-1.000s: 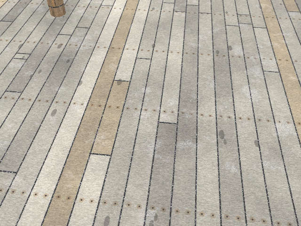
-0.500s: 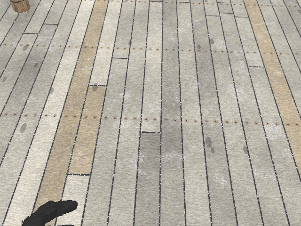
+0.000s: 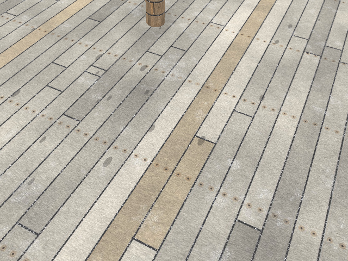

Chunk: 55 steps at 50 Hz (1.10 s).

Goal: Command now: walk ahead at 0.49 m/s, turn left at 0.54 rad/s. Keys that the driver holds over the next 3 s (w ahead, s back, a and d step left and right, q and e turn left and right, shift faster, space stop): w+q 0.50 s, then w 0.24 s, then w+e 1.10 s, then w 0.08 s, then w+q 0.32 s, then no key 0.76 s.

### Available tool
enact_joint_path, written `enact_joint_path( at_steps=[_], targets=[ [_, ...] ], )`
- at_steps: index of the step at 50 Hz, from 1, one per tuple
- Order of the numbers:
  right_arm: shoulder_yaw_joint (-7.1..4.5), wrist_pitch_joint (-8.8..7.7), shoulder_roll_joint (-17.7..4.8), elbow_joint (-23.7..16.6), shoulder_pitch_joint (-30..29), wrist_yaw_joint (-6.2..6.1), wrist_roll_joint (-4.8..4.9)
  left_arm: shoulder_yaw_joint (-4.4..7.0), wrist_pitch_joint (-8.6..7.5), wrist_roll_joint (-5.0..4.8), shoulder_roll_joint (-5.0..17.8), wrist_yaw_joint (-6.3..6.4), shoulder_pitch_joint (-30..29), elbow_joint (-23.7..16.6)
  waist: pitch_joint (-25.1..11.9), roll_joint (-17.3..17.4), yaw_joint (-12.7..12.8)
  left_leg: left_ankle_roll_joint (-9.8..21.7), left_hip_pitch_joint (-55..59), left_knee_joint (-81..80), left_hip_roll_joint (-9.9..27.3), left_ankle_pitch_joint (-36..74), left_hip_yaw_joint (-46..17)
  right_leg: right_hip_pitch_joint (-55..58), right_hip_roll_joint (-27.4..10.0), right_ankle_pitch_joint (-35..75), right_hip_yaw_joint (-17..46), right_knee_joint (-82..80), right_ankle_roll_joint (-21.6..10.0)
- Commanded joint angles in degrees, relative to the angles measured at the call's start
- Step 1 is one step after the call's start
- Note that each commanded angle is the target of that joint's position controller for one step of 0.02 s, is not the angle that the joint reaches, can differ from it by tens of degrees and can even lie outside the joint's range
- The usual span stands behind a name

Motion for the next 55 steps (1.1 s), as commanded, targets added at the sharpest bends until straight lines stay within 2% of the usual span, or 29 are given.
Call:
enact_joint_path(
  at_steps=[1,4,5,6,7,8,9,10,11,12,17,21,25,28,30,31,32,33,34,35,36,37,39,44,49,51,53,54,55],
  targets=[
    [-0.16,-0.82,-2.91,-6.84,-7.88,1.10,0.17,2.60,0.54,-0.96,10.35,0.15,0.25,-2.21,6.23,-3.28,0.81,1.75,-3.34,-3.97,-0.33,-4.69,2.67,0.50,-18.45,17.04,4.31,-2.87,-8.84],
    [-1.81,-0.54,-5.95,-7.34,-1.89,1.29,0.33,3.12,1.78,-1.70,12.71,0.23,-1.76,-2.54,0.40,-6.18,-3.95,5.16,8.71,-5.09,-6.22,-13.07,7.97,2.19,-18.05,45.91,1.65,10.93,-6.83],
    [-3.49,-0.56,-8.65,-5.37,6.79,0.96,0.62,2.94,2.29,-2.05,12.74,0.27,-3.14,-2.88,-4.32,-5.52,-9.10,7.12,20.80,-8.56,-9.65,-10.81,9.41,-0.94,-15.98,51.65,-0.31,22.85,-5.13],
    [-5.94,-0.13,-13.69,-2.56,17.30,-0.09,0.74,2.17,2.10,-1.28,11.24,0.49,-2.66,-3.62,-10.16,-2.16,-13.50,9.81,39.17,-9.77,-8.45,-8.83,3.39,-13.19,-13.79,41.36,-0.55,39.26,-2.11],
    [-7.31,-0.26,-21.46,-2.26,17.57,-0.82,1.20,-0.65,0.68,1.31,2.13,-0.09,1.74,-7.15,-13.60,14.66,-7.20,20.04,58.35,-14.26,7.37,-16.54,-28.58,-40.74,-3.10,-11.14,2.57,61.09,2.27],
    [-5.88,-1.36,-17.88,-4.78,19.11,-0.49,0.20,-0.81,-2.05,-0.86,4.73,-0.68,-2.67,-8.06,-23.34,8.41,-9.85,24.21,62.86,-25.20,13.11,-24.97,-48.53,-47.69,0.79,-18.84,18.27,69.16,1.66],
    [-4.62,-2.20,-13.57,-4.09,17.74,-0.15,-0.49,0.09,-3.34,-3.29,8.24,-1.08,-9.40,-9.82,-15.77,4.30,-11.31,20.50,59.51,-27.06,11.95,-20.53,-40.98,-53.33,-2.01,-13.36,20.03,69.00,-0.12],
    [-4.04,-2.64,-11.59,-4.40,14.58,-0.21,-0.19,-0.29,-3.99,-2.82,7.53,-0.85,-10.10,-9.98,-10.95,1.79,-9.08,18.43,51.85,-26.19,9.71,-15.91,-33.42,-52.40,-4.65,-8.27,19.97,64.51,-1.39],
    [-3.25,-2.64,-9.01,-5.43,9.63,-0.35,-0.04,0.00,-4.01,-1.10,7.90,-0.37,-9.71,-9.00,-7.30,-0.75,-6.34,16.63,43.00,-26.22,7.25,-10.11,-27.00,-48.13,-6.82,-4.94,20.09,59.26,-1.32],
    [-2.60,-2.70,-7.40,-6.73,6.56,-0.61,-0.67,0.54,-3.41,-0.32,8.66,-0.31,-8.40,-8.53,-5.98,0.29,-4.00,15.93,36.70,-27.33,5.57,-4.95,-23.14,-43.30,-8.18,-2.58,20.63,55.84,-1.13],
    [-3.26,-3.02,-10.23,-6.98,8.22,-2.23,-0.28,-0.07,-0.92,0.83,5.75,-0.43,-12.01,-10.27,-1.82,-0.51,-3.19,15.42,26.92,-30.55,1.88,5.29,-15.16,-40.53,-6.59,6.82,18.42,40.64,2.74],
    [-3.40,-2.43,-10.50,-6.27,11.33,-2.99,0.10,-1.00,-1.34,0.24,4.02,-1.26,-20.32,-12.40,-0.13,2.59,-6.51,11.63,24.03,-29.52,-1.81,-1.74,-12.09,-35.42,-2.53,21.39,17.39,22.95,3.14],
    [-3.43,-1.91,-10.15,-5.12,14.60,-3.17,0.56,-0.48,-2.09,-0.55,6.05,-2.15,-23.85,-14.09,0.02,3.74,-7.60,10.42,28.66,-25.35,0.50,-5.91,-17.41,-33.45,-1.20,21.34,19.32,16.59,1.92],
    [-3.35,-1.37,-9.56,-4.75,14.59,-3.58,0.06,0.13,-2.91,-0.42,7.54,-2.72,-20.56,-13.23,-0.76,5.86,-5.95,9.35,33.98,-20.65,3.01,-1.82,-20.15,-30.84,-1.50,15.50,18.80,15.19,-0.44],
    [-2.43,-1.19,-7.29,-5.30,13.60,-3.24,-0.37,1.48,-3.41,0.42,9.89,-2.35,-10.99,-10.78,-6.46,5.46,-1.05,6.84,32.82,-9.20,-1.30,8.50,-17.40,-16.11,-2.06,14.94,17.75,13.25,-3.97],
    [-1.29,-1.22,-5.00,-6.56,13.92,-3.17,-1.38,2.08,-3.34,1.10,12.81,-2.02,-2.02,-9.93,-15.07,-0.58,2.40,4.65,25.00,6.85,-5.07,-1.28,-13.28,-0.95,-11.19,13.96,27.83,15.01,-7.62],
    [-0.27,-1.91,-1.09,-6.42,24.47,-2.96,0.74,3.43,-2.61,1.05,17.02,-2.56,3.54,-6.67,-21.02,-21.57,-1.84,0.19,3.13,26.03,-13.39,-31.63,-8.22,17.44,-22.82,0.94,55.75,9.01,-18.04],
    [-0.93,-2.17,-6.76,-5.05,22.66,-3.16,1.46,2.13,-2.45,-0.88,11.27,-2.94,3.36,-6.85,-17.00,-14.79,0.30,0.10,-4.75,32.65,-10.16,-32.98,-11.43,16.07,-22.98,-13.83,61.57,4.64,-17.10],
    [-1.69,-2.24,-9.82,-6.29,14.53,-3.08,1.21,1.19,-2.13,-1.00,8.06,-2.68,0.12,-7.52,-8.94,-8.81,1.83,0.34,-6.84,33.63,-8.06,-27.66,-10.49,8.74,-20.56,-13.09,52.34,3.81,-14.42],
    [-1.52,-2.33,-9.36,-7.51,10.00,-3.24,0.32,0.66,-1.69,-0.17,7.46,-2.55,-3.32,-8.07,-5.05,-4.29,0.71,0.42,-5.09,31.80,-5.82,-23.60,-8.04,1.27,-18.15,-6.55,45.46,3.12,-12.95],
    [-1.54,-2.63,-8.63,-8.38,7.50,-3.08,-0.61,0.25,-1.43,0.22,6.48,-2.47,-5.10,-7.85,-1.96,-3.79,-0.39,0.38,-4.05,28.20,-4.15,-20.92,-7.28,-4.40,-16.23,-0.02,40.97,1.98,-13.08],
    [-1.55,-2.72,-7.73,-8.54,7.92,-2.75,-0.70,-0.18,-1.52,0.73,5.72,-2.30,-5.73,-7.67,-1.78,-5.33,-2.01,0.50,-0.96,25.32,-2.36,-19.09,-6.71,-7.61,-14.43,4.57,37.43,0.94,-12.52],
    [-1.09,-2.83,-5.54,-8.64,8.64,-2.53,-0.82,-0.36,-1.61,0.05,5.66,-2.30,-4.68,-6.79,-2.17,-7.05,-3.01,-0.09,1.42,20.36,-1.73,-18.84,-4.51,-9.87,-12.49,10.77,34.37,-0.64,-13.45],
    [0.44,-3.73,-2.65,-11.42,-0.25,-2.13,-1.27,0.78,-0.67,-1.33,9.87,-1.23,-1.94,-5.41,-0.59,-5.73,-1.21,-2.53,4.48,0.18,-2.71,-8.12,-1.79,-13.39,-10.50,16.67,28.36,-2.66,-13.54],
    [0.19,-4.69,-3.95,-13.11,-7.71,-1.11,-0.25,0.82,0.70,-2.01,10.22,-0.85,3.42,-3.57,0.12,-6.41,1.12,-3.23,11.20,-11.13,-5.98,-0.41,-1.62,-13.00,-10.67,14.96,29.10,0.48,-11.74],
    [-0.45,-5.22,-5.55,-13.42,-7.64,-0.89,-0.04,1.03,1.26,-2.05,10.77,-0.53,3.70,-3.45,-0.08,-7.25,-0.12,-2.22,14.61,-14.39,-6.20,-2.42,-2.24,-11.73,-11.76,12.57,31.80,2.98,-10.54],
    [-1.68,-5.50,-7.64,-11.56,-1.27,-1.32,-0.27,0.83,1.60,-1.80,10.12,-0.31,2.87,-3.72,-2.72,-7.27,-4.15,-0.13,25.86,-17.90,-6.42,-3.72,-1.23,-13.82,-9.69,15.20,31.33,9.28,-8.37],
    [-2.72,-5.62,-10.11,-10.50,5.69,-1.89,-1.08,0.01,1.39,-1.28,7.77,-0.43,1.87,-4.57,-7.60,-5.67,-7.84,2.34,37.17,-17.09,-1.91,-4.52,-4.71,-18.57,-6.32,14.66,29.06,19.45,-6.36],
    [-3.81,-5.11,-14.55,-9.41,15.65,-2.56,-1.66,-1.44,1.10,0.43,3.38,-0.34,1.83,-6.55,-16.47,4.19,-11.16,5.65,51.91,-15.83,10.09,-4.48,-16.45,-28.52,-1.40,-1.86,23.18,38.02,-3.65]
  ],
)
Next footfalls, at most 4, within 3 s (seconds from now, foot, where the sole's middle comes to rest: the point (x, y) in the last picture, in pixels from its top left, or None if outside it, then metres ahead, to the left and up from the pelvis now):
0.12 left None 0.23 0.14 -0.78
0.60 right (184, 244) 0.56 0.01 -0.78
1.08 left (111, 206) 0.70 0.32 -0.78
1.58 right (172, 150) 1.01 0.08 -0.78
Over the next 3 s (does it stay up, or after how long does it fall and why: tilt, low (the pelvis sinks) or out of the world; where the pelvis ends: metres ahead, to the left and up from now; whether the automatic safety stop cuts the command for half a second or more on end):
stays up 1.45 0.12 -0.01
